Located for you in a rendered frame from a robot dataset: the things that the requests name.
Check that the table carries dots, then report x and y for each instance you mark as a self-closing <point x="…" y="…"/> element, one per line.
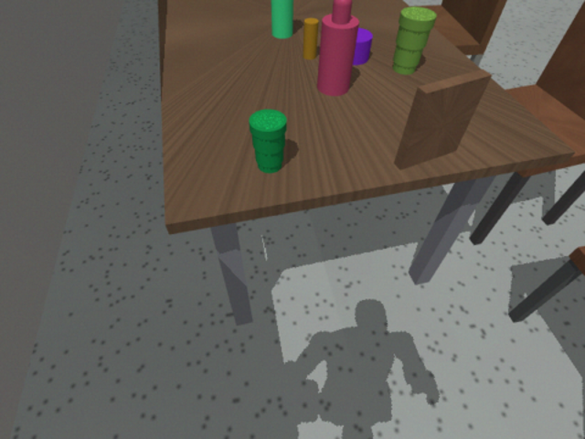
<point x="220" y="63"/>

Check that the chair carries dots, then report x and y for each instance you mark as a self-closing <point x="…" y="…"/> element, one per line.
<point x="468" y="24"/>
<point x="558" y="101"/>
<point x="572" y="269"/>

